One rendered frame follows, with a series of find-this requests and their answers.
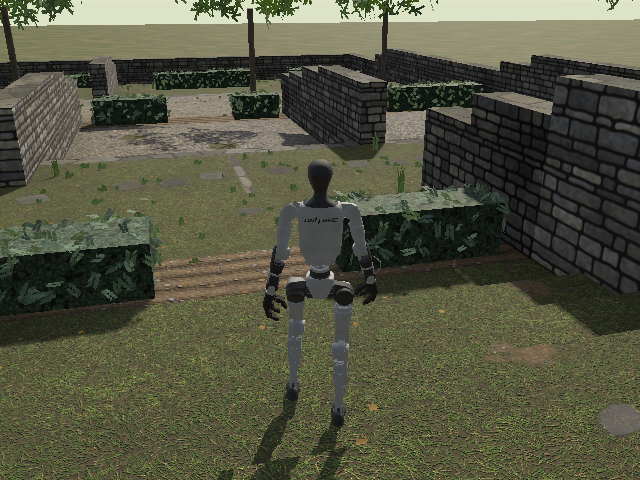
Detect robot right forearm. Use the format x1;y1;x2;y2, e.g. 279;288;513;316
358;241;376;284

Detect robot left shin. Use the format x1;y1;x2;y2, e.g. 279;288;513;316
288;319;302;388

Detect right robot upper arm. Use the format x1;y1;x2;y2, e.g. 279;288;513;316
341;202;368;257

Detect right robot hand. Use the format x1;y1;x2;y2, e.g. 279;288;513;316
355;280;379;305

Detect left robot hand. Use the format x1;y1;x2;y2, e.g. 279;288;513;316
263;293;287;321

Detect robot left forearm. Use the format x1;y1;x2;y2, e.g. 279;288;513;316
265;245;285;296

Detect robot left foot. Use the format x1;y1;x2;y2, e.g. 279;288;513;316
286;379;300;401

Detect left robot upper arm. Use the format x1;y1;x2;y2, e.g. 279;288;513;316
275;202;300;260

